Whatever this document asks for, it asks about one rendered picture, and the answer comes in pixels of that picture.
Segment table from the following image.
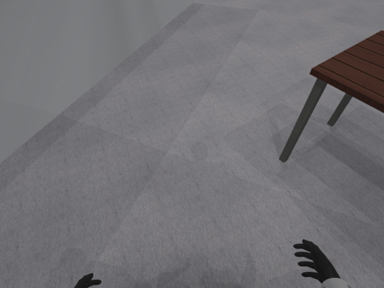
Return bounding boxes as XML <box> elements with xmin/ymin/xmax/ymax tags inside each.
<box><xmin>279</xmin><ymin>31</ymin><xmax>384</xmax><ymax>163</ymax></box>

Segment robot left hand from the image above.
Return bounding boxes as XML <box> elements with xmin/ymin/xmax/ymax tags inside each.
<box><xmin>74</xmin><ymin>273</ymin><xmax>101</xmax><ymax>288</ymax></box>

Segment robot right hand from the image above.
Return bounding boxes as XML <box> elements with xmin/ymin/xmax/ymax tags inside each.
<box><xmin>293</xmin><ymin>239</ymin><xmax>340</xmax><ymax>283</ymax></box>

